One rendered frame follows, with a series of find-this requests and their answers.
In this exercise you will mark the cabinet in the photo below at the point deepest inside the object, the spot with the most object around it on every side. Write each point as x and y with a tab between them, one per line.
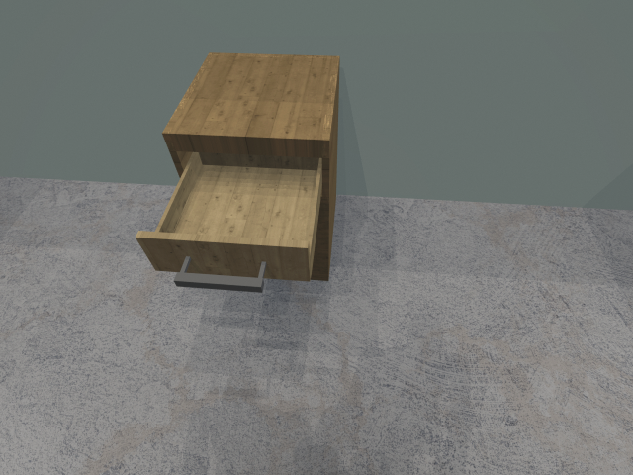
265	104

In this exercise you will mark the drawer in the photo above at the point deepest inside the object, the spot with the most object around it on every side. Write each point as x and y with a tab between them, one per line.
230	212

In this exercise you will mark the handle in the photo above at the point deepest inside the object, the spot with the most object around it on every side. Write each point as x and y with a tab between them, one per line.
220	282

